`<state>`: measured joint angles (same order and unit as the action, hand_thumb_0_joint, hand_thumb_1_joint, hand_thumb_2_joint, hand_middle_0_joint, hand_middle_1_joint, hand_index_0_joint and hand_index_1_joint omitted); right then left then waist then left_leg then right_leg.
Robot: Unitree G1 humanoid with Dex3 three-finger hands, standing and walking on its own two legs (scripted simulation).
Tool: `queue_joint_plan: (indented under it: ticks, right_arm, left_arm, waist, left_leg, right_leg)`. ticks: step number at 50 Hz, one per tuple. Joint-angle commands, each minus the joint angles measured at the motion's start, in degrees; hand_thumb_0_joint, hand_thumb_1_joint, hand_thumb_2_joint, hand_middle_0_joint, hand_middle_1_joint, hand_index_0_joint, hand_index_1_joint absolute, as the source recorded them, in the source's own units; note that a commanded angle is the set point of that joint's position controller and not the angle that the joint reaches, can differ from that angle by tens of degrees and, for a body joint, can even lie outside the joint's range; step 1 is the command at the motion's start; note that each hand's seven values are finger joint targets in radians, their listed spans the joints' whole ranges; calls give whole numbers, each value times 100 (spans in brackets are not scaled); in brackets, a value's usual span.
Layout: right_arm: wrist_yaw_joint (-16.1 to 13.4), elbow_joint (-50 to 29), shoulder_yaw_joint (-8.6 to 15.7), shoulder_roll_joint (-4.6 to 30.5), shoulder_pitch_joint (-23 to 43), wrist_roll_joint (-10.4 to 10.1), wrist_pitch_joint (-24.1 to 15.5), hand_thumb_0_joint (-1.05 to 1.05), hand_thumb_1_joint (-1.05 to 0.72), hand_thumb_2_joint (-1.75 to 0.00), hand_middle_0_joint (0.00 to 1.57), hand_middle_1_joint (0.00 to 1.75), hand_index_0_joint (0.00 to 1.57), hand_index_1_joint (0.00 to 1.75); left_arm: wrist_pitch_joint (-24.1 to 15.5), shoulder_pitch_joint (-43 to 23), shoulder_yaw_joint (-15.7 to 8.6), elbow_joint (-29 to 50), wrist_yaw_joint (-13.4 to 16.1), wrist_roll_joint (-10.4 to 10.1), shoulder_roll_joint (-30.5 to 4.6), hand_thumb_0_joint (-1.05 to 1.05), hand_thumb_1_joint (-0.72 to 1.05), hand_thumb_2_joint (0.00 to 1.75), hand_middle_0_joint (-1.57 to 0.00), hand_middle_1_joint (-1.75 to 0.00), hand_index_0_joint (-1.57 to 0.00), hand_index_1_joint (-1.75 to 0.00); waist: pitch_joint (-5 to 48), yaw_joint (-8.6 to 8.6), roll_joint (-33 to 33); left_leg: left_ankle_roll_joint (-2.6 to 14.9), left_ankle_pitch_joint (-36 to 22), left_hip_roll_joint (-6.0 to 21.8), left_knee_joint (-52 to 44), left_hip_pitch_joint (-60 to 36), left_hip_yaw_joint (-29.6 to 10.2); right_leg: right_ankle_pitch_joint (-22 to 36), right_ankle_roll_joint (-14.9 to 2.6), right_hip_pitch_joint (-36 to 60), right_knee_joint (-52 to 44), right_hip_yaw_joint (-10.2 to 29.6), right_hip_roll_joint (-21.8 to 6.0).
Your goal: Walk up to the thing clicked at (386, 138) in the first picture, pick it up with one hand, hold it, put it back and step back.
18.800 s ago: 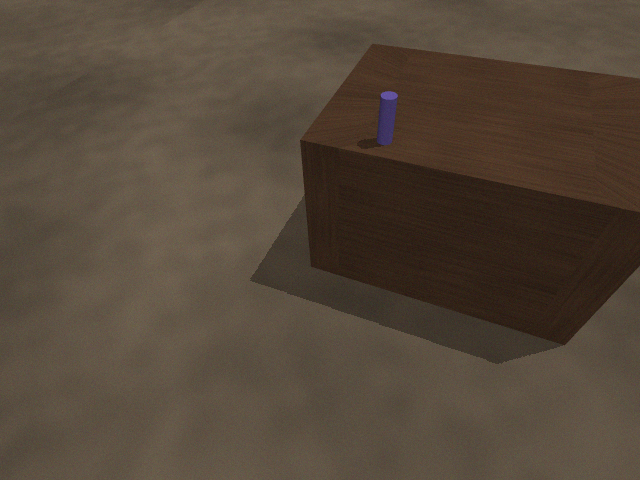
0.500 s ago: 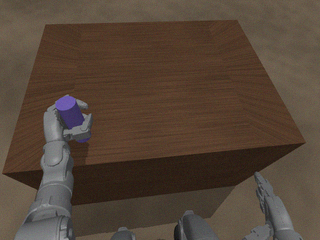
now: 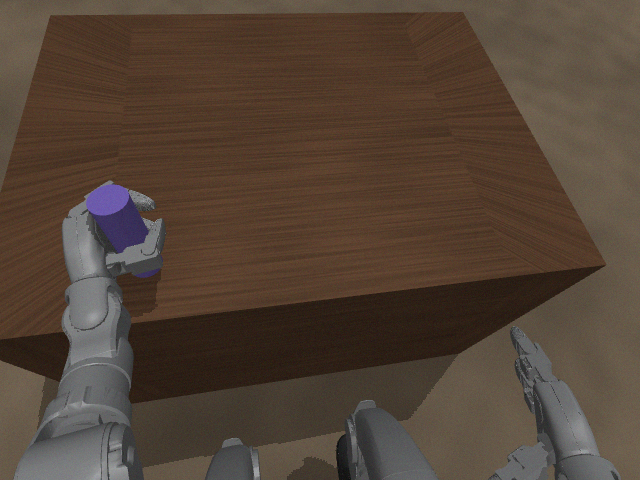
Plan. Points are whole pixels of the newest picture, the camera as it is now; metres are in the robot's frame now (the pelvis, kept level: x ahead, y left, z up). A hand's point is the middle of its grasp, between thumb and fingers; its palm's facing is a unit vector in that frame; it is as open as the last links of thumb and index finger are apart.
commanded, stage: lower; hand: left
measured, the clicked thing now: (129, 235) +0.44 +0.19 +0.01
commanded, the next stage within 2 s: loosen in 0.40 s
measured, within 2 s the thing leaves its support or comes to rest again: rests again in 0.26 s
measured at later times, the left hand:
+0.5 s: hand (146, 244) +0.44 +0.18 -0.01, palm faces +0.14 -0.99 -0.03, open 5.9 cm
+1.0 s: hand (147, 245) +0.44 +0.18 -0.02, palm faces +0.14 -0.99 -0.02, open 10.8 cm
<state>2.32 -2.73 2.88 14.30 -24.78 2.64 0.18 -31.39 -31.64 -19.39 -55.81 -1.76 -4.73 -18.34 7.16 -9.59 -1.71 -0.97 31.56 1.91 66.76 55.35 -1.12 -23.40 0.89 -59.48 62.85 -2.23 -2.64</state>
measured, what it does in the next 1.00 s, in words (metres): stands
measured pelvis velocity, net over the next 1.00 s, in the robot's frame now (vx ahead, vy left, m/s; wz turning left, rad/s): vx -0.01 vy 0.00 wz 0.00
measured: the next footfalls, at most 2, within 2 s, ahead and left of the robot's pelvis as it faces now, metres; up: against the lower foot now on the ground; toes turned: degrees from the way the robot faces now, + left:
none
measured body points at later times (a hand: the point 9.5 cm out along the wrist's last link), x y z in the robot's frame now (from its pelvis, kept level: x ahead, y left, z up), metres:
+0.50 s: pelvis -0.01 +0.00 -0.02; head +0.12 +0.03 +0.41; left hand +0.42 +0.23 -0.01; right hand +0.15 -0.26 +0.00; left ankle +0.00 +0.13 -0.65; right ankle +0.06 -0.13 -0.65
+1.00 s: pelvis -0.01 +0.00 -0.02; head +0.11 +0.03 +0.41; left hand +0.42 +0.23 -0.01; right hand +0.14 -0.26 +0.00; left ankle +0.00 +0.13 -0.65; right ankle +0.06 -0.13 -0.65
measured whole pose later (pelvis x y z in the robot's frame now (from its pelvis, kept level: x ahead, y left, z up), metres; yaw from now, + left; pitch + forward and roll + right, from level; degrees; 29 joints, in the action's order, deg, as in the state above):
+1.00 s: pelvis -0.01 +0.00 -0.02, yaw +0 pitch +22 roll -1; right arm 2.4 -8.7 3.2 15.1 -27.0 2.8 0.6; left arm -32.0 -32.3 -21.0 -55.1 -2.4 -4.2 -19.5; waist 8.1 -11.2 -1.9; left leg -0.9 33.2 1.7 73.6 62.7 -1.3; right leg -24.6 0.9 -66.8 69.2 -1.9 -2.8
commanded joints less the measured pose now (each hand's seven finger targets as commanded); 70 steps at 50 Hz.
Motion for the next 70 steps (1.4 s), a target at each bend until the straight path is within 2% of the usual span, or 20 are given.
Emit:
queue_joint_plan:
  ticks: [1,3,7,11,13,15,18,19,21,23,26,36,40,43,45,48,57,59,64,70]
  right_arm:
    - [-94,-1269,505,770,-280,-7,-301,0,53,-6,5,5,5,5]
    - [-93,-1213,555,840,-264,-13,-282,0,53,-6,5,5,5,5]
    - [-82,-1291,563,827,-428,7,-292,0,53,-5,5,5,5,5]
    - [-80,-1387,586,878,-376,-3,-284,0,53,-6,5,5,5,5]
    - [-73,-1403,603,899,-396,23,-266,0,53,-6,5,5,5,5]
    - [-53,-1380,596,872,-458,30,-251,0,53,-5,5,5,5,5]
    - [-45,-1319,565,840,-451,40,-249,0,53,-5,5,5,5,5]
    - [-47,-1375,591,879,-395,42,-255,0,53,-5,5,5,5,5]
    - [-54,-1556,606,854,-383,25,-276,0,53,-5,5,5,5,5]
    - [-60,-1418,617,885,-409,26,-262,0,53,-5,5,5,5,5]
    - [-61,-1634,634,904,-366,19,-284,0,54,-5,5,5,5,5]
    - [-77,-1599,603,859,-559,-8,-291,0,52,-5,5,5,5,5]
    - [-96,-1649,602,874,-592,0,-317,0,52,-5,5,5,5,5]
    - [-106,-1614,617,877,-500,3,-313,0,53,-5,5,5,5,5]
    - [-111,-1564,631,920,-544,16,-283,0,52,-5,5,5,5,5]
    - [-98,-1665,637,917,-449,14,-272,0,53,-5,5,5,5,5]
    - [-111,-1564,632,894,-559,6,-286,0,53,-5,5,5,5,5]
    - [-111,-1579,693,927,-464,10,-306,0,55,-5,5,5,5,5]
    - [-153,-1451,808,1053,-541,-15,-204,0,55,-5,5,5,5,5]
    - [-231,-1463,669,962,-374,-95,-103,0,53,-5,5,5,5,5]
  left_arm:
    - [-497,-2210,10,1417,26,-22,-952,0,59,133,-140,-145,-141,-145]
    - [-440,-1724,-120,886,6,11,-1024,0,61,134,-141,-146,-141,-146]
    - [-553,-2208,-172,1600,20,-20,-1203,0,60,135,-142,-147,-143,-147]
    - [-490,-1789,-94,980,-11,-32,-929,0,59,133,-140,-145,-141,-145]
    - [-591,-2187,-217,1535,31,16,-1229,0,60,133,-140,-144,-140,-144]
    - [-573,-2007,-99,1326,-20,28,-1036,0,61,134,-140,-146,-141,-146]
    - [-575,-1942,-152,1178,1,15,-997,0,60,134,-139,-145,-140,-145]
    - [-619,-2139,-292,1466,17,33,-1257,0,60,135,-139,-145,-140,-145]
    - [-577,-1988,-72,1185,7,48,-965,0,58,135,-140,-146,-140,-146]
    - [-560,-1824,-244,942,17,61,-1118,0,57,135,-140,-146,-141,-146]
    - [-578,-1814,-143,958,-1,53,-968,0,53,127,-145,-145,-147,-144]
    - [-554,-2144,-246,1340,-86,-4,-1198,0,-7,66,-100,-89,-103,-88]
    - [-510,-2000,-243,1300,-87,-23,-1147,0,-18,45,-76,-64,-77,-63]
    - [-471,-1919,-192,1181,-79,-35,-1009,0,-25,40,-67,-55,-67,-55]
    - [-508,-2167,-318,1496,-37,20,-1327,0,-27,37,-62,-50,-62,-50]
    - [-445,-1783,-218,985,-36,10,-1003,0,-30,32,-54,-44,-54,-43]
    - [-528,-2173,-285,1560,-14,7,-1268,0,-47,12,-28,-18,-28,-18]
    - [-457,-1881,-194,974,-39,-13,-998,0,-44,15,-18,-17,-18,-16]
    - [-511,-2337,-582,1909,-174,-24,-1899,0,-44,11,-9,-10,-10,-9]
    - [-36,-2230,-660,1741,-390,-105,-2045,0,-47,5,-7,-5,-7,-4]
  waist:
    - [2674,-37,625]
    - [2383,19,554]
    - [2862,-11,809]
    - [2571,-89,592]
    - [2719,-35,883]
    - [2784,-66,910]
    - [2646,-89,773]
    - [2756,-37,846]
    - [2620,-170,690]
    - [2511,-111,647]
    - [2620,-168,635]
    - [2523,-109,728]
    - [2799,-137,746]
    - [2715,-110,746]
    - [2842,-65,886]
    - [2614,-106,736]
    - [2622,-77,821]
    - [2503,-136,686]
    - [3278,72,1182]
    - [2917,152,989]
  left_leg:
    - [44,-1745,-249,-858,-967,61]
    - [40,-1559,-242,-887,-701,45]
    - [27,-1828,-247,-770,-880,46]
    - [26,-1875,-221,-693,-695,3]
    - [-3,-1883,-226,-687,-838,1]
    - [-28,-2062,-203,-627,-937,-32]
    - [-1,-1869,-208,-585,-667,-27]
    - [9,-1748,-228,-585,-622,-3]
    - [44,-1415,-236,-592,-520,12]
    - [51,-1315,-245,-555,-372,23]
    - [36,-1400,-233,-540,-452,-11]
    - [75,-958,-285,-544,-270,46]
    - [52,-1353,-264,-452,-395,40]
    - [36,-1553,-260,-426,-362,33]
    - [22,-1695,-253,-406,-511,22]
    - [-6,-1487,-221,-506,-441,-35]
    - [38,-1201,-256,-527,-420,15]
    - [46,-1215,-251,-483,-307,9]
    - [-22,-1946,-252,-475,-901,8]
    - [14,-1582,-274,-799,-816,79]
  right_leg:
    - [1443,-186,2002,-557,80,194]
    - [1249,-194,1886,-549,90,197]
    - [1512,-201,2018,-405,103,181]
    - [1526,-204,1775,-324,48,217]
    - [1439,-232,1646,-279,43,217]
    - [1498,-246,1520,-217,-1,237]
    - [1417,-233,1539,-184,7,230]
    - [1346,-228,1584,-192,39,216]
    - [1080,-201,1537,-237,67,212]
    - [990,-190,1450,-229,99,203]
    - [1034,-214,1372,-151,29,228]
    - [680,-176,1347,-228,130,192]
    - [1046,-193,1471,-131,114,201]
    - [1211,-210,1422,-71,84,215]
    - [1289,-223,1375,-34,71,220]
    - [1039,-239,1261,-58,14,238]
    - [840,-209,1250,-128,50,232]
    - [856,-206,1217,-123,50,235]
    - [1421,-244,1622,-31,89,212]
    - [1256,-197,2057,-410,189,180]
